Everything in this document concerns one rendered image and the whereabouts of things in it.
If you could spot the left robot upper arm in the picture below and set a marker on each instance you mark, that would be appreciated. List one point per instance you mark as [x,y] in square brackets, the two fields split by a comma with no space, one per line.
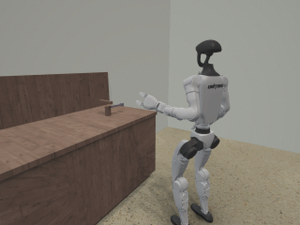
[191,85]

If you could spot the robot right forearm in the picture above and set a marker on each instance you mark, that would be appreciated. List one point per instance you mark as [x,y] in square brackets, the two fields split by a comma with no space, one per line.
[220,115]

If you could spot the robot left hand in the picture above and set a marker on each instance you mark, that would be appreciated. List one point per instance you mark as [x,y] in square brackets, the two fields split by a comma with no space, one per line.
[149,102]

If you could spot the tap lever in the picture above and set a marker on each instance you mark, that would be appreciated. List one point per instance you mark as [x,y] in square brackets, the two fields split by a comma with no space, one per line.
[117,105]

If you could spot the right robot foot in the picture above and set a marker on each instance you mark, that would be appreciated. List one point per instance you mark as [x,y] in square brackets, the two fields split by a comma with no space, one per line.
[198,210]

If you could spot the right robot shin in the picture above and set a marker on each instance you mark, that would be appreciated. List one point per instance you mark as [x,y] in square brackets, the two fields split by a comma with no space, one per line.
[203,189]

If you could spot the right robot upper arm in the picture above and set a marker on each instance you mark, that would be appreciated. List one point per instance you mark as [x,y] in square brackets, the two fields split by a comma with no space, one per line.
[225,100]

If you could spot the counter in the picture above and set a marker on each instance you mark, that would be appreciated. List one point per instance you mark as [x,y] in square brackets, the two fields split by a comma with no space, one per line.
[66,156]

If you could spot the robot left forearm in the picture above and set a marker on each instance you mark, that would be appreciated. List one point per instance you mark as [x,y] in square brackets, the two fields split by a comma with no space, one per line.
[178,113]

